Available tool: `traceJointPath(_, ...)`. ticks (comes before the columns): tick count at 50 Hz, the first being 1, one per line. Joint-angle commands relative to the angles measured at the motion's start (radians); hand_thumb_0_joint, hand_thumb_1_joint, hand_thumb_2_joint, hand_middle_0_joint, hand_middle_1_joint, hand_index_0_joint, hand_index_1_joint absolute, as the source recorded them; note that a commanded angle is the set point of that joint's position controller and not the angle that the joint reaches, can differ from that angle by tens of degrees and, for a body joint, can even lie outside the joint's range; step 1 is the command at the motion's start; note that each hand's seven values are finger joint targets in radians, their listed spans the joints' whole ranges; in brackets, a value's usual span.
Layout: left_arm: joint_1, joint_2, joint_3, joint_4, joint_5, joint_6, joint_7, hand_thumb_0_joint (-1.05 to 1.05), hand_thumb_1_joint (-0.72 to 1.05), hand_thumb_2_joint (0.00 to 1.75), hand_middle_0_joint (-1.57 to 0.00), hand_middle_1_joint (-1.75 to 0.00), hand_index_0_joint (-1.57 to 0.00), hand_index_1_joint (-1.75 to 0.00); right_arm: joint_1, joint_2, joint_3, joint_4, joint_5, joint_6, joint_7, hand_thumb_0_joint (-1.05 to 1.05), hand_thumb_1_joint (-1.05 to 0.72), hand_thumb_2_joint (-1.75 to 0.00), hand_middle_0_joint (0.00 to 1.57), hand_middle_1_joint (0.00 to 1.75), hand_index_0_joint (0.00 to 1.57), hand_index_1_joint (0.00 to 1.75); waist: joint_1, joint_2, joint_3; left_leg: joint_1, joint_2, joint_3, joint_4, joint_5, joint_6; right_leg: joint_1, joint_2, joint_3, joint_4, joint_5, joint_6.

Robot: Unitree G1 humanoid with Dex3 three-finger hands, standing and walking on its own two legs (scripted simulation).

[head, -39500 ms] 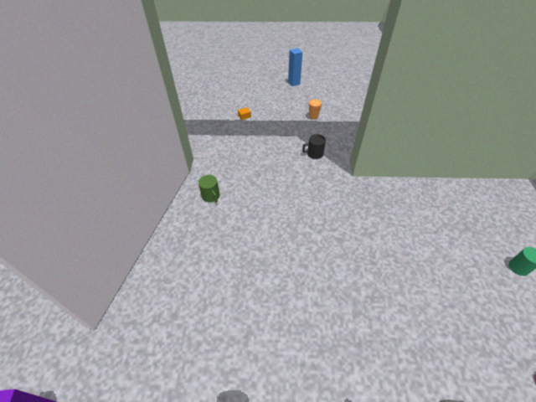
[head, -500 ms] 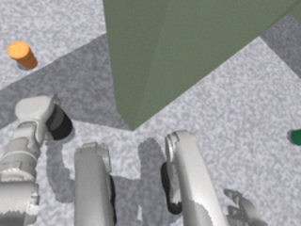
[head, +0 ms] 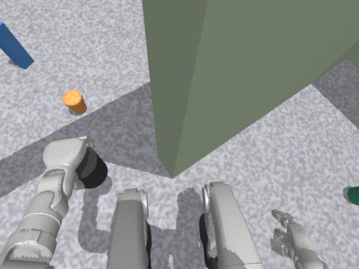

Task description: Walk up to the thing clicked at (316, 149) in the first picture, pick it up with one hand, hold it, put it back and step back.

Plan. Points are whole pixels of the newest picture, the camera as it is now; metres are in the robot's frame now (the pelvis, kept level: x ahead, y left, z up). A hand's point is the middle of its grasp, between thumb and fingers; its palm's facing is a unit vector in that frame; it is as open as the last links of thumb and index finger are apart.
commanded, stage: lift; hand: left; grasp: from above
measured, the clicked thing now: (80, 172) +0.35 +0.25 -0.17
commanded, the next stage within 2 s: hold in 0.88 s
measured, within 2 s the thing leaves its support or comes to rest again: neither
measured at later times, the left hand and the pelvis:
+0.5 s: hand (41, 144) +0.35 +0.24 +0.07, palm faces -0.46 -0.10 -0.88, open 11.4 cm; pelvis +0.04 +0.00 +0.16, yaw +1 degrees
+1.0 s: hand (26, 118) +0.36 +0.22 +0.15, palm faces -0.45 -0.09 -0.89, open 11.5 cm; pelvis +0.06 +0.00 +0.23, yaw +0 degrees
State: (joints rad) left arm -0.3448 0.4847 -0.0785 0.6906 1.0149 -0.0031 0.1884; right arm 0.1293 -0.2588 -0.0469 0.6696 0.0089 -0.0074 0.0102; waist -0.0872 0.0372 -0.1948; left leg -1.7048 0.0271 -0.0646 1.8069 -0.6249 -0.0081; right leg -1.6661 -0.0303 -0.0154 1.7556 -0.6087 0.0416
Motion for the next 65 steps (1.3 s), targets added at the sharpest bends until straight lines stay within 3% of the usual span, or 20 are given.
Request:
traceJointPath(1, -0.232, 0.231, 0.087, -0.245, -0.012, 0.031, 0.040, 0.00, 0.55, 0.96, -1.07, -0.67, -1.02, -0.72, 0.090, -0.173, -0.060, -0.081, 0.008, -0.023, -0.032, 0.00, -0.93, -0.91, 0.20, 0.30, 0.20, 0.30, 0.001, 0.118, -0.513, 0.571, -0.031, 0.025, -0.384, 0.068, 0.017, 0.360, 0.042, -0.033, -0.339, 0.089, -0.062)
traceJointPath(6, -0.200, 0.200, 0.056, -0.312, -0.029, 0.057, 0.020, 0.00, 0.55, 0.95, -1.08, -0.65, -1.03, -0.71, 0.077, -0.157, -0.045, -0.085, 0.020, -0.013, -0.057, 0.00, -0.93, -0.91, 0.20, 0.30, 0.20, 0.30, 0.008, 0.099, -0.469, 0.707, -0.026, 0.027, -0.501, 0.115, 0.014, 0.495, 0.048, -0.024, -0.454, 0.127, -0.060)
traceJointPath(8, -0.178, 0.218, 0.074, -0.279, -0.026, 0.065, 0.017, 0.00, 0.53, 0.99, -1.06, -0.68, -1.01, -0.74, 0.081, -0.153, -0.040, -0.074, 0.021, -0.011, -0.068, 0.00, -0.93, -0.91, 0.20, 0.30, 0.20, 0.30, 0.009, 0.071, -0.418, 0.726, -0.028, 0.038, -0.538, 0.120, 0.019, 0.556, 0.050, -0.015, -0.513, 0.131, -0.056)
traceJointPath(15, -0.219, 0.156, 0.018, -0.198, -0.030, 0.056, 0.002, 0.00, 0.48, 1.04, -1.01, -0.71, -0.95, -0.77, 0.108, -0.143, -0.032, -0.046, 0.020, -0.021, -0.081, 0.00, -0.92, -0.91, 0.20, 0.30, 0.20, 0.30, -0.002, 0.054, -0.322, 0.883, -0.018, 0.034, -0.695, 0.196, 0.015, 0.711, 0.052, -0.011, -0.672, 0.197, -0.054)
traceJointPath(19, -0.188, 0.129, 0.002, -0.137, -0.029, 0.047, -0.002, 0.00, 0.46, 1.09, -0.99, -0.75, -0.93, -0.81, 0.124, -0.140, -0.032, -0.041, 0.018, -0.027, -0.077, 0.00, -0.92, -0.91, 0.20, 0.30, 0.20, 0.30, 0.019, 0.045, -0.291, 0.965, -0.023, 0.044, -0.774, 0.266, 0.013, 0.815, 0.055, -0.013, -0.754, 0.257, -0.053)
traceJointPath(21, -0.200, 0.093, -0.028, -0.121, -0.027, 0.045, -0.001, 0.00, 0.48, 1.11, -1.01, -0.75, -0.95, -0.82, 0.132, -0.138, -0.032, -0.040, 0.016, -0.028, -0.074, 0.00, -0.92, -0.91, 0.20, 0.30, 0.20, 0.30, 0.010, 0.033, -0.287, 1.009, -0.024, 0.049, -0.804, 0.314, 0.012, 0.862, 0.059, -0.018, -0.790, 0.301, -0.051)
traceJointPath(23, -0.210, 0.119, -0.007, -0.118, -0.023, 0.042, 0.008, 0.00, 0.47, 1.11, -1.01, -0.75, -0.95, -0.82, 0.135, -0.141, -0.034, -0.041, 0.015, -0.026, -0.071, 0.00, -0.92, -0.91, 0.20, 0.30, 0.20, 0.30, 0.023, 0.048, -0.259, 1.044, -0.027, 0.054, -0.848, 0.315, 0.011, 0.886, 0.055, -0.016, -0.830, 0.302, -0.052)
traceJointPath(29, -0.234, 0.120, 0.001, -0.106, -0.002, 0.039, 0.028, 0.00, 0.42, 1.14, -0.98, -0.75, -0.91, -0.82, 0.144, -0.140, -0.033, -0.041, 0.012, -0.014, -0.061, 0.00, -0.92, -0.91, 0.20, 0.30, 0.20, 0.30, 0.025, 0.049, -0.240, 1.160, -0.027, 0.052, -0.942, 0.391, 0.005, 0.984, 0.052, -0.014, -0.915, 0.364, -0.049)
traceJointPath(35, -0.249, 0.100, -0.011, -0.095, 0.002, 0.044, 0.039, 0.00, 0.38, 1.13, -0.94, -0.76, -0.87, -0.83, 0.135, -0.142, -0.038, -0.052, 0.014, -0.006, -0.057, 0.00, -0.91, -0.91, 0.20, 0.30, 0.20, 0.30, 0.032, 0.046, -0.204, 1.256, -0.024, 0.053, -1.040, 0.403, 0.000, 1.055, 0.051, -0.013, -1.002, 0.372, -0.050)
traceJointPath(45, -0.258, 0.053, -0.049, -0.063, -0.015, 0.045, 0.012, 0.00, 0.37, 1.18, -0.92, -0.81, -0.86, -0.87, 0.121, -0.133, -0.040, -0.047, 0.020, -0.008, -0.056, 0.00, -0.91, -0.91, 0.20, 0.30, 0.20, 0.30, 0.033, -0.014, -0.164, 1.330, -0.035, 0.071, -1.127, 0.462, 0.005, 1.190, 0.047, 0.006, -1.113, 0.437, -0.042)
traceJointPath(47, -0.262, 0.079, -0.032, -0.074, -0.014, 0.041, 0.008, 0.00, 0.39, 1.17, -0.93, -0.82, -0.87, -0.88, 0.118, -0.140, -0.046, -0.047, 0.021, -0.008, -0.056, 0.00, -0.91, -0.91, 0.20, 0.30, 0.20, 0.30, 0.041, 0.007, -0.164, 1.358, -0.035, 0.076, -1.144, 0.478, 0.001, 1.206, 0.048, 0.004, -1.124, 0.445, -0.044)
traceJointPath(50, -0.265, 0.059, -0.046, -0.074, -0.008, 0.044, 0.004, 0.00, 0.40, 1.17, -0.94, -0.79, -0.88, -0.85, 0.110, -0.139, -0.044, -0.053, 0.022, -0.006, -0.054, 0.00, -0.91, -0.90, 0.20, 0.30, 0.20, 0.30, 0.041, -0.005, -0.145, 1.380, -0.035, 0.078, -1.164, 0.497, 0.002, 1.224, 0.048, 0.004, -1.144, 0.462, -0.045)
traceJointPath(55, -0.285, 0.088, -0.035, -0.091, 0.004, 0.036, -0.012, 0.00, 0.41, 1.14, -0.93, -0.79, -0.88, -0.84, 0.088, -0.142, -0.047, -0.057, 0.024, -0.004, -0.054, 0.00, -0.91, -0.90, 0.20, 0.30, 0.20, 0.30, 0.044, -0.005, -0.130, 1.409, -0.038, 0.084, -1.196, 0.482, 0.003, 1.244, 0.048, 0.009, -1.176, 0.453, -0.044)
traceJointPath(62, -0.277, 0.086, -0.035, -0.123, -0.001, 0.039, -0.027, 0.00, 0.42, 1.13, -0.92, -0.81, -0.88, -0.85, 0.072, -0.143, -0.046, -0.068, 0.026, -0.006, -0.053, 0.00, -0.90, -0.90, 0.20, 0.30, 0.20, 0.30, 0.056, -0.007, -0.131, 1.448, -0.039, 0.088, -1.223, 0.539, 0.003, 1.299, 0.050, 0.010, -1.197, 0.505, -0.042)
traceJointPath(65, -0.283, 0.090, -0.032, -0.131, -0.009, 0.038, -0.038, 0.00, 0.45, 1.16, -0.93, -0.84, -0.89, -0.89, 0.065, -0.145, -0.048, -0.078, 0.028, -0.003, -0.050, 0.00, -0.90, -0.90, 0.20, 0.30, 0.20, 0.30, 0.057, -0.010, -0.108, 1.445, -0.042, 0.096, -1.240, 0.504, 0.006, 1.308, 0.047, 0.014, -1.218, 0.478, -0.041)
